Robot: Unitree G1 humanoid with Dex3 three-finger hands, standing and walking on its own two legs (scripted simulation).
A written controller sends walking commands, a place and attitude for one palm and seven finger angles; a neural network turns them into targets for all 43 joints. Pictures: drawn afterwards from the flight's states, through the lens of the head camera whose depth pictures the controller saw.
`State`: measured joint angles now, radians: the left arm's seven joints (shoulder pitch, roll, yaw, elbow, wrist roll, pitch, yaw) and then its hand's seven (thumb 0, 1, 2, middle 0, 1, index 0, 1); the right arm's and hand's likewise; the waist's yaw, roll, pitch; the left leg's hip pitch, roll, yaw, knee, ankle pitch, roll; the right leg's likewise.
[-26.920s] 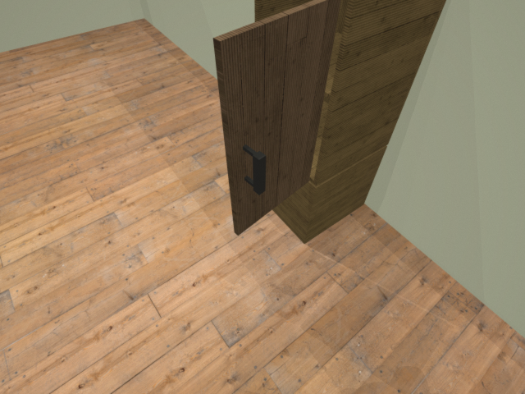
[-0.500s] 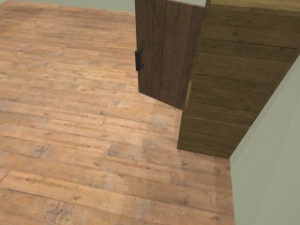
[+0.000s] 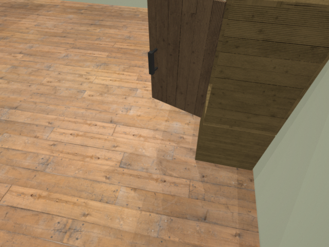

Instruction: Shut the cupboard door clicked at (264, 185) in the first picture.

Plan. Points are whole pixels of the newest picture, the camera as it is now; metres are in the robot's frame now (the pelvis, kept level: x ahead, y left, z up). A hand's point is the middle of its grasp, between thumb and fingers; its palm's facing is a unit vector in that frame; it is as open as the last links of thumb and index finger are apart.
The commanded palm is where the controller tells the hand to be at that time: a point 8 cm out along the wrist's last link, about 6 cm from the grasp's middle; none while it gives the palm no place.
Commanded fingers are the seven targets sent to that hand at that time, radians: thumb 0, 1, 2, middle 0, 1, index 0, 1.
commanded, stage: look to check the result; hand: left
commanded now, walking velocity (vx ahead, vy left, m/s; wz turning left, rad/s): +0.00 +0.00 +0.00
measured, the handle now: (153, 61) +0.96 +0.10 -0.07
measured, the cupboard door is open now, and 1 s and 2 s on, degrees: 71 71 71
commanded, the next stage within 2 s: walk to a spot facing it in 0.20 s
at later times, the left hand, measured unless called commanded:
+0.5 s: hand out of the picture +0.04 +0.20 -0.18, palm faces +0.07 -0.97 -0.24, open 7.4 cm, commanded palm none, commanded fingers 0.00 0.90 0.90 -0.20 -0.30 -0.20 -0.30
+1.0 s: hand out of the picture +0.05 +0.21 -0.15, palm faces +0.34 -0.89 -0.29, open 7.4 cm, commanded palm none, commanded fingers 0.00 0.90 0.90 -0.20 -0.30 -0.20 -0.30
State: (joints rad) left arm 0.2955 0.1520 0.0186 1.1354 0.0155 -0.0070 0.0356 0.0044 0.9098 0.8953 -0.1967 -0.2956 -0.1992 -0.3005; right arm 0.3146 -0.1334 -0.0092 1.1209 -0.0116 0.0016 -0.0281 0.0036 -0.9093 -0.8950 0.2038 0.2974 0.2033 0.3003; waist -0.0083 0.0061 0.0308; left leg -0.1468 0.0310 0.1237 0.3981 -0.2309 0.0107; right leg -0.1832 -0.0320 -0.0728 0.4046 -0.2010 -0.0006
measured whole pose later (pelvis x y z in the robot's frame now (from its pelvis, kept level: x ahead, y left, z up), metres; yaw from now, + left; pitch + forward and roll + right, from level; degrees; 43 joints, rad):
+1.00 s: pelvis -0.01 -0.03 -0.01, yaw +21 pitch +3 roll +0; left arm 0.10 0.23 0.06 0.86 0.01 0.03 0.02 0.01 0.91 0.90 -0.20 -0.30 -0.20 -0.30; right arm 0.25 -0.23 -0.07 0.94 -0.03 0.06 -0.01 0.01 -0.90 -0.89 0.21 0.30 0.21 0.30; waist -0.04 0.04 0.08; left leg -0.35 -0.07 -0.20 0.49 -0.18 -0.02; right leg -0.31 0.00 0.02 0.61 -0.35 0.05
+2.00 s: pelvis +0.13 +0.05 +0.00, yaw +61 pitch +1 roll +1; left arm 0.30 0.16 0.05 0.94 0.03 -0.07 0.01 0.01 0.92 0.89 -0.20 -0.30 -0.20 -0.30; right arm 0.21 -0.23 -0.08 0.96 -0.03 0.04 0.05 0.01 -0.91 -0.90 0.20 0.30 0.20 0.30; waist -0.03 0.00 0.06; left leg -0.60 0.07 0.04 1.09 -0.25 -0.02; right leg -0.11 -0.10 -0.26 0.38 -0.28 0.00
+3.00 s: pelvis +0.23 +0.36 -0.01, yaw +62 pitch +2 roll +0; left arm 0.23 0.18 0.07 0.95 0.03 0.03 0.01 0.00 0.92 0.89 -0.20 -0.30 -0.20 -0.30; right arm 0.15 -0.19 -0.06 0.94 -0.01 0.04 -0.02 0.01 -0.91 -0.90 0.20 0.30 0.20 0.30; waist 0.01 0.00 0.08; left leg -0.46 0.05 -0.02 0.90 -0.41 -0.07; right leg -0.30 0.06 0.05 0.46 -0.20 -0.04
